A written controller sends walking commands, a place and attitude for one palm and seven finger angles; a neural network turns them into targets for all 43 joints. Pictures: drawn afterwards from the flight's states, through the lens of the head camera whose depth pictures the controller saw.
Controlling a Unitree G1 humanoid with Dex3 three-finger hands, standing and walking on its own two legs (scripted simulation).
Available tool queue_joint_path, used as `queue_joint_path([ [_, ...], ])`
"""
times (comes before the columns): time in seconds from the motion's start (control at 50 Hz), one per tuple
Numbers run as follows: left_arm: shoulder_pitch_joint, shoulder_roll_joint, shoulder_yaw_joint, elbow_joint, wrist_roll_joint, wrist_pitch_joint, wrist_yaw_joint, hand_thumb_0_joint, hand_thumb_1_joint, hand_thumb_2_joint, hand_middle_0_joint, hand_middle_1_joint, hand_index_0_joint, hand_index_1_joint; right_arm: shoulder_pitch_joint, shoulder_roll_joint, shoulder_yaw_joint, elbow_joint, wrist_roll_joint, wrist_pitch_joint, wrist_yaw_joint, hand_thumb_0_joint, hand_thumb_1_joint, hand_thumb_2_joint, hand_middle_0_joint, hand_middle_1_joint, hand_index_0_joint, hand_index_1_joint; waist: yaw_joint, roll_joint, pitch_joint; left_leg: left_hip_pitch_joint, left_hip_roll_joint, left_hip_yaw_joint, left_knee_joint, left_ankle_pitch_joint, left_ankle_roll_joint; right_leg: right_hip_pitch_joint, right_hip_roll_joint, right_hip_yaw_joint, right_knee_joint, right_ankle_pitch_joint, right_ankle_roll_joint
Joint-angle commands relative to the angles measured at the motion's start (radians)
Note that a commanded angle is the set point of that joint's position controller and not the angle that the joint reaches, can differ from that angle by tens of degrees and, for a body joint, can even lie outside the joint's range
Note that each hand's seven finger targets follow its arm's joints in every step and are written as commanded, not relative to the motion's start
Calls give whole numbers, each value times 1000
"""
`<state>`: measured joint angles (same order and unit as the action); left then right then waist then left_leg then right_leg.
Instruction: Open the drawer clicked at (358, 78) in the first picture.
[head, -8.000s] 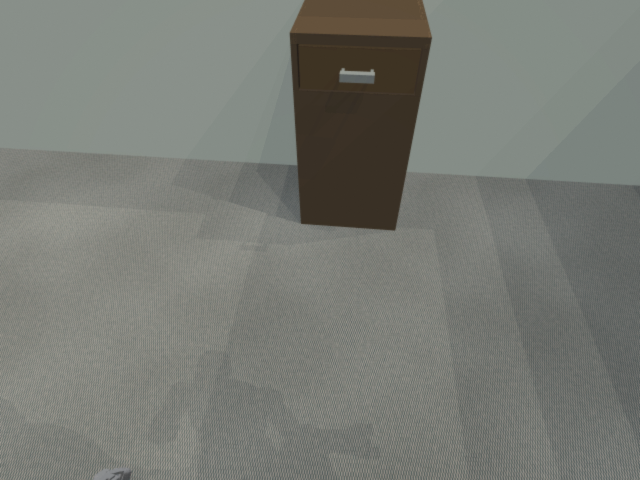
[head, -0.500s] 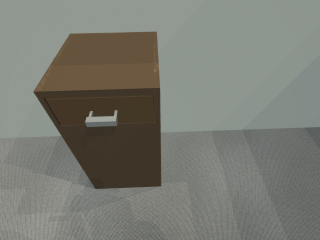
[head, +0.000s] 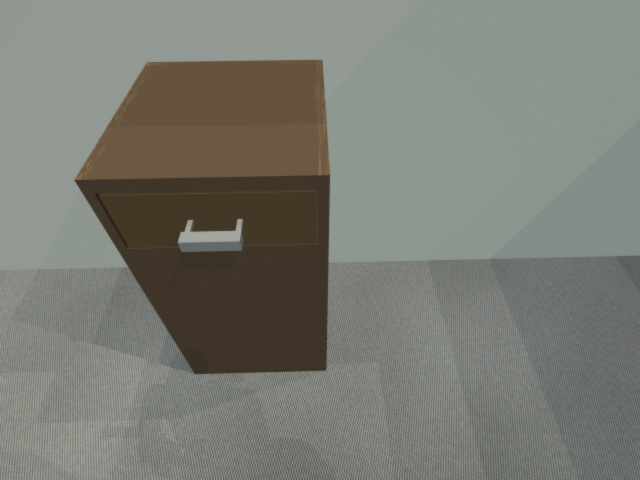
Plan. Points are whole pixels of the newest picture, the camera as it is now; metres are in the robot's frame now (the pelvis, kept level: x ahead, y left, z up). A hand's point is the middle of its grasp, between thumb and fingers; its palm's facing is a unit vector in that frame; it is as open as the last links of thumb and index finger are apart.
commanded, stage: raise the hand with hooked fingers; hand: left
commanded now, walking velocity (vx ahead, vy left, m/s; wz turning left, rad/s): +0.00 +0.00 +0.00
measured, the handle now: (213, 232) +0.52 +0.25 -0.05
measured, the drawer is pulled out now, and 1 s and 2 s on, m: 0.00 0.00 0.00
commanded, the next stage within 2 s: move the hooked fingers above the handle in 1.84 s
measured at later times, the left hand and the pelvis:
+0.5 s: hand (162, 466) +0.15 +0.21 -0.06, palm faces +0.01 -0.07 -1.00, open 9.4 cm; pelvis -0.03 -0.04 -0.04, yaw +1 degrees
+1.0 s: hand (158, 373) +0.23 +0.22 +0.01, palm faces +0.07 -0.07 -0.99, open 12.3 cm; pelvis -0.02 -0.02 -0.02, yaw +1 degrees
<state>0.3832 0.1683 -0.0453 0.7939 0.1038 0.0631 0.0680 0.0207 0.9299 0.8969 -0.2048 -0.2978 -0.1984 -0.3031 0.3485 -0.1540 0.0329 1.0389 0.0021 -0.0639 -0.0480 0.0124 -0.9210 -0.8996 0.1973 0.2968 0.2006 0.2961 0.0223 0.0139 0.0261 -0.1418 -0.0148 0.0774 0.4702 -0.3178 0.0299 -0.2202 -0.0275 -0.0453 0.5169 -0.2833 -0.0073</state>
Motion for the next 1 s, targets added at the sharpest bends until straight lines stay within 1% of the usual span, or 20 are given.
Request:
queue_joint_path([
  [0.0, -51, 66, -87, -794, 175, -8, 155, 0, 807, 860, -207, -360, -207, -360, -134, -157, -64, -275, 38, -258, -48, 0, -900, -900, 200, 300, 200, 300, -32, 157, -155, 4, 74, -92, -50, 583, -53, -133, 25, -13, 80, 46, -26],
  [0.02, -118, 158, -46, -841, 266, -19, 182, 0, 783, 850, -208, -375, -208, -375, -192, -200, -73, -330, 20, -257, -41, 0, -900, -900, 200, 300, 200, 300, -36, 83, -61, -89, 50, -119, -12, 427, -38, -172, 34, 15, 41, 73, -37],
  [0.04, -105, 220, -16, -827, 383, -28, 211, 0, 760, 840, -210, -390, -210, -390, -189, -233, -75, -357, -7, -234, -36, 0, -900, -900, 200, 300, 200, 300, -47, -3, -98, -147, 35, -119, 28, 310, -21, -199, 40, 22, 42, 80, -45],
  [0.06, -76, 209, -22, -792, 488, -32, 239, 0, 737, 830, -212, -405, -212, -405, -196, -230, -76, -401, -29, -207, -26, 0, -900, -900, 200, 300, 200, 300, -43, -108, -99, -212, 20, -120, 63, 246, -14, -235, 47, 19, 58, 38, -49],
  [0.1, 121, 172, -19, -739, 683, -34, 297, 0, 690, 810, -215, -435, -215, -435, -225, -216, -104, -497, -51, -150, 9, 0, -900, -900, 200, 300, 200, 300, 27, -114, -178, -251, -7, -81, 109, 190, -24, -233, 60, 42, 77, -71, -61],
  [0.12, 208, 146, -28, -676, 762, -37, 321, 0, 667, 800, -217, -450, -217, -450, -255, -216, -109, -527, -59, -113, 28, 0, -900, -900, 200, 300, 200, 300, 52, -171, -126, -317, -9, -74, 119, 139, -27, -264, 61, 60, 75, -107, -68],
  [0.14, 263, 135, -28, -646, 829, -46, 338, 0, 643, 790, -218, -465, -218, -465, -276, -217, -114, -552, -66, -69, 47, 0, -900, -900, 200, 300, 200, 300, 70, -207, -91, -368, -12, -59, 132, 106, -28, -279, 59, 87, 75, -104, -74],
  [0.18, 296, 158, 9, -665, 914, -84, 363, 0, 597, 770, -222, -495, -222, -495, -318, -210, -112, -604, -56, -2, 85, 0, -900, -900, 200, 300, 200, 300, 109, -229, -119, -431, -24, -48, 158, 96, -28, -244, 50, 132, 101, -41, -82],
  [0.24, 207, 252, 87, -777, 1009, -123, 416, 0, 527, 740, -227, -540, -227, -540, -369, -192, -102, -655, -47, 45, 104, 0, -900, -900, 200, 300, 200, 300, 130, -124, -208, -438, -37, -30, 193, 94, -20, -213, 35, 162, 141, 22, -79],
  [0.28, 73, 295, 131, -864, 1024, -113, 457, 0, 480, 720, -230, -570, -230, -570, -352, -184, -112, -656, -52, 70, 99, 0, -900, -900, 200, 300, 200, 300, 110, -102, -269, -437, -46, -38, 226, 93, -12, -221, 36, 188, 161, 43, -72],
  [0.34, -125, 317, 125, -965, 1025, -96, 505, 0, 410, 690, -235, -615, -235, -615, -343, -173, -119, -664, -62, 77, 81, 0, -900, -900, 200, 300, 200, 300, 52, -24, -342, -353, -45, -44, 290, 85, -1, -302, 25, 227, 161, 29, -64],
  [0.38, -305, 353, 124, -1011, 1024, -102, 519, 0, 363, 670, -238, -645, -238, -645, -346, -164, -109, -645, -69, 78, 61, 0, -900, -900, 200, 300, 200, 300, 6, -14, -332, -338, -45, -58, 326, 53, 6, -350, 22, 233, 153, -26, -56],
  [0.4, -322, 346, 108, -1002, 1013, -107, 517, 0, 340, 660, -240, -660, -240, -660, -350, -162, -108, -645, -67, 72, 53, 0, -900, -900, 200, 300, 200, 300, -1, -9, -329, -331, -44, -52, 334, 34, 10, -354, 18, 233, 139, -50, -51],
  [0.46, -325, 364, 100, -962, 987, -96, 481, 0, 270, 630, -245, -705, -245, -705, -357, -161, -96, -630, -64, 63, 38, 0, -900, -900, 200, 300, 200, 300, -2, 41, -351, -318, -42, -48, 320, 51, 11, -303, 21, 191, 138, -2, -45],
  [0.5, -314, 345, 82, -916, 956, -65, 442, 0, 223, 610, -248, -735, -248, -735, -366, -159, -86, -620, -58, 62, 28, 0, -900, -900, 200, 300, 200, 300, -5, 10, -317, -346, -41, -50, 297, 55, 13, -243, 21, 171, 120, 39, -33],
  [0.58, -226, 345, 88, -858, 912, -7, 345, 0, 130, 570, -255, -795, -255, -795, -378, -163, -69, -619, -45, 66, 15, 0, -900, -900, 200, 300, 200, 300, 33, -53, -298, -361, -37, -53, 219, 100, 9, -103, 19, 166, 81, 124, -25],
  [0.66, -164, 362, 109, -866, 901, -15, 277, 0, 37, 530, -262, -855, -262, -855, -358, -168, -63, -610, -46, 69, 17, 0, -900, -900, 200, 300, 200, 300, 62, -100, -279, -353, -31, -53, 157, 154, 5, -18, 11, 150, 73, 228, -19],
  [0.8, -258, 392, 162, -961, 919, -76, 328, 0, -127, 460, -273, -960, -273, -960, -336, -172, -89, -599, -46, 60, 25, 0, -900, -900, 200, 300, 200, 300, 65, -44, -311, -291, -35, -49, 127, 183, 6, -9, 11, 128, 70, 232, -27],
  [0.88, -345, 379, 139, -946, 910, -58, 352, 0, -220, 420, -280, -1020, -280, -1020, -332, -182, -102, -584, -35, 59, 25, 0, -900, -900, 200, 300, 200, 300, 44, -37, -313, -254, -34, -46, 123, 189, 7, -40, 17, 99, 65, 215, -28],
  [0.98, -425, 373, 93, -950, 899, -12, 314, 0, -337, 370, -288, -1095, -288, -1095, -344, -191, -106, -577, -22, 62, 21, 0, -900, -900, 200, 300, 200, 300, 46, 5, -333, -178, -25, -50, 92, 260, 7, -28, 25, 61, 61, 253, -33],
])
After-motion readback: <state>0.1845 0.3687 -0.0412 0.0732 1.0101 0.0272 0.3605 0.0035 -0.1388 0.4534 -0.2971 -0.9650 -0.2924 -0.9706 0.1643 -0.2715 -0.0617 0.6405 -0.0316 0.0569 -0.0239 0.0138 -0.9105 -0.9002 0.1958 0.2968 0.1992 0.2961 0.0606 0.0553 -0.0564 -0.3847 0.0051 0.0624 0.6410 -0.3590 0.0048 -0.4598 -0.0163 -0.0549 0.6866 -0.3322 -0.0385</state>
